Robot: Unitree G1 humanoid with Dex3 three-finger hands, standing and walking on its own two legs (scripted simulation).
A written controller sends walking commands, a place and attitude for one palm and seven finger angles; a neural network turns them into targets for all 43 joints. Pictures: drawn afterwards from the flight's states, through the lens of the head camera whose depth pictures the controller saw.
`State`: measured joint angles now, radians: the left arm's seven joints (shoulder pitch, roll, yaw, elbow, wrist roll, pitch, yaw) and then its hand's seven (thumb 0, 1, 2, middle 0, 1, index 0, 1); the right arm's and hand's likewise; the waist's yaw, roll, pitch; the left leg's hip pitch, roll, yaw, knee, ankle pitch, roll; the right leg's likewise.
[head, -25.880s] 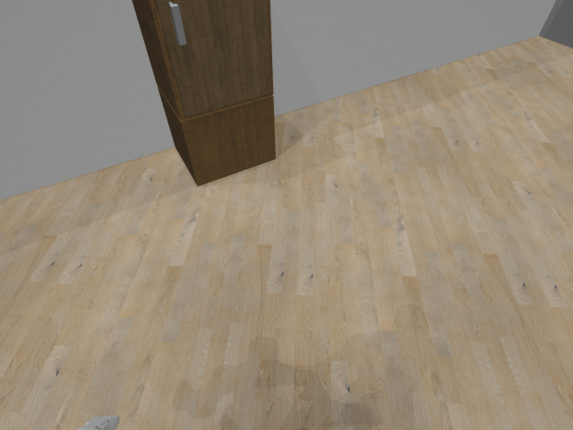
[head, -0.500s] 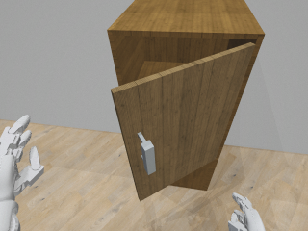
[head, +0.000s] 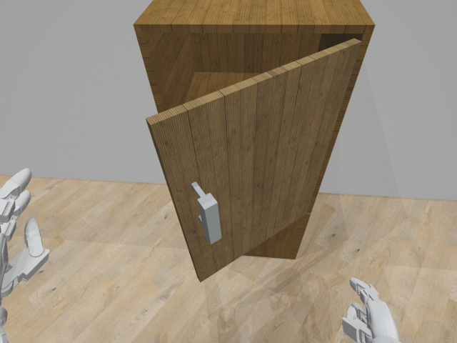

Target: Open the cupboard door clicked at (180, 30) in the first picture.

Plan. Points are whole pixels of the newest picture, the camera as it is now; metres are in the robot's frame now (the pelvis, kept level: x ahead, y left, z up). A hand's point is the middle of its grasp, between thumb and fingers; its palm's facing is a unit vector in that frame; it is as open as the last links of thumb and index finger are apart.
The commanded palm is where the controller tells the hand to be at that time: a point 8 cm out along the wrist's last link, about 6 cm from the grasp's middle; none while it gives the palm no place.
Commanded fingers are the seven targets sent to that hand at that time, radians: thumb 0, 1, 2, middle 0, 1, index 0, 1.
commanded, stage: step back with the hand held close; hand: left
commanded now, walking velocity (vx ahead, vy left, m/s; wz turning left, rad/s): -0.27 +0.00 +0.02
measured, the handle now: (204, 212) +0.34 +0.08 +0.03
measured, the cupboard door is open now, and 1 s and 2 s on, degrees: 39 39 39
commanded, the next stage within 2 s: stop stepping back and stand still in 0.84 s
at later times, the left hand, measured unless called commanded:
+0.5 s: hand out of the picture +0.09 +0.30 +0.15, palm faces +0.47 -0.74 -0.48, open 7.4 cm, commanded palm +0.04 +0.33 +0.17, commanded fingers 0.00 0.90 0.90 -0.20 -0.30 -0.20 -0.30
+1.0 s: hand out of the picture +0.01 +0.28 +0.16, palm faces +0.38 -0.82 -0.42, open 7.4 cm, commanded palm -0.04 +0.33 +0.17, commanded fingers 0.00 0.90 0.90 -0.20 -0.30 -0.20 -0.30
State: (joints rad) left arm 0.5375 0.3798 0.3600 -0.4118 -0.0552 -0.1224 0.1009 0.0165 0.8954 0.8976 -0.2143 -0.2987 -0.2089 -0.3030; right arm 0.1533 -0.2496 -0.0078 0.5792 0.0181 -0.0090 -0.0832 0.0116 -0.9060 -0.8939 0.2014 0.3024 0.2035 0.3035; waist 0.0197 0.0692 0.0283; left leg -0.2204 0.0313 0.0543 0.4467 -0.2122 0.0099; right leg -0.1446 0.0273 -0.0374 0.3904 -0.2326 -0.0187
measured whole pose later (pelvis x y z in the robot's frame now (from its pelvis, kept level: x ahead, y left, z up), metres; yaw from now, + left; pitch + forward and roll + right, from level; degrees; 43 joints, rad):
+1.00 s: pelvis -0.20 +0.03 -0.02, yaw -3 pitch +1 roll -2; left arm 0.51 0.44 0.40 -0.57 -0.05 -0.22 0.13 0.02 0.89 0.90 -0.22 -0.30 -0.21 -0.30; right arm 0.14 -0.17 0.02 0.66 -0.01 -0.10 -0.05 0.01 -0.90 -0.89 0.20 0.30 0.21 0.30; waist 0.05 -0.02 0.00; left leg -0.54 -0.01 0.02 0.68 -0.23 -0.02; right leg -0.10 0.05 0.03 0.51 -0.41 0.00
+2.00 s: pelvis -0.28 +0.06 -0.02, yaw +3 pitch -1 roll +2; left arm 0.22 0.20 0.07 0.62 0.02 0.05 0.02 0.01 0.91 0.90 -0.20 -0.30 -0.19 -0.30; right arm 0.15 -0.25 -0.01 0.84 -0.04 -0.02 -0.01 0.01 -0.91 -0.89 0.20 0.30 0.20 0.30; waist -0.02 0.04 0.02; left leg -0.34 -0.04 0.00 0.66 -0.31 0.00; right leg -0.32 -0.01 -0.02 0.73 -0.40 -0.04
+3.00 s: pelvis -0.29 +0.08 +0.00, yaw +3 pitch -2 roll +0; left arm 0.26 0.13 0.02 1.16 0.01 -0.01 0.03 0.01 0.91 0.90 -0.20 -0.30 -0.20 -0.30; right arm 0.28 -0.13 0.00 1.15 -0.02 0.00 -0.03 0.00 -0.91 -0.89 0.20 0.30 0.20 0.30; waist -0.01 0.02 0.05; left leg -0.19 -0.02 0.00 0.42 -0.20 0.02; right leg -0.16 0.00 -0.03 0.42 -0.23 -0.02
